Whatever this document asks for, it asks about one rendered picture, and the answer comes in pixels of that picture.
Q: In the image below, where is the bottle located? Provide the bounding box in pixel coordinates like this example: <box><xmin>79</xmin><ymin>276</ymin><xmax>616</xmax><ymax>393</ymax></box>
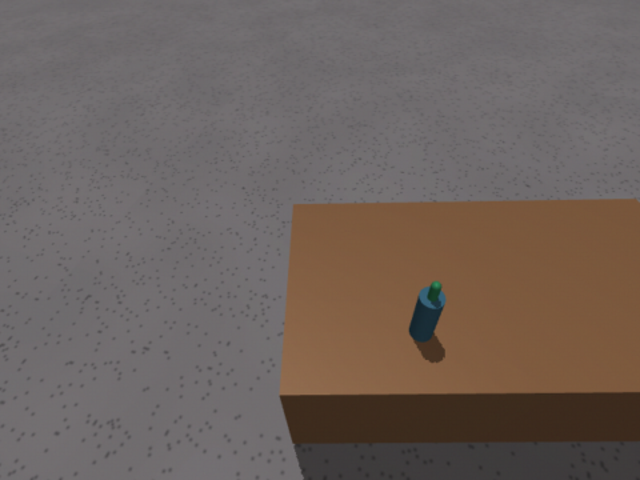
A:
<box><xmin>409</xmin><ymin>281</ymin><xmax>446</xmax><ymax>342</ymax></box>

